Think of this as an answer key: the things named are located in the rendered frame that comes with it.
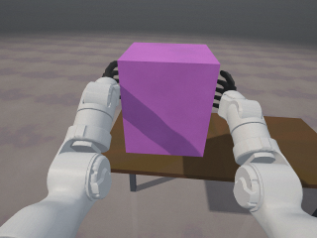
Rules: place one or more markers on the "robot right forearm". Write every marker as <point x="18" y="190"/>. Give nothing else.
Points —
<point x="251" y="138"/>

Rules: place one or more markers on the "robot right upper arm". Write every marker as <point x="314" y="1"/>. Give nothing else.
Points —
<point x="272" y="193"/>

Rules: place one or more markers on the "robot right hand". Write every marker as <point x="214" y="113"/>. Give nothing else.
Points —
<point x="229" y="84"/>

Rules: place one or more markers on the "carton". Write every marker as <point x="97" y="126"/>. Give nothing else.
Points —
<point x="167" y="93"/>

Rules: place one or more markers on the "robot left hand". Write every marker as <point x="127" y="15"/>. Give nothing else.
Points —
<point x="109" y="72"/>

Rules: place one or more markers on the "robot left upper arm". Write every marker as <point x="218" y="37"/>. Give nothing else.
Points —
<point x="76" y="180"/>

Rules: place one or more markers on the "table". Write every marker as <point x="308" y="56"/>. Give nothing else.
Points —
<point x="296" y="140"/>

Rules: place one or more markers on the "robot left forearm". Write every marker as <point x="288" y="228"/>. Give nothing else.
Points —
<point x="90" y="132"/>

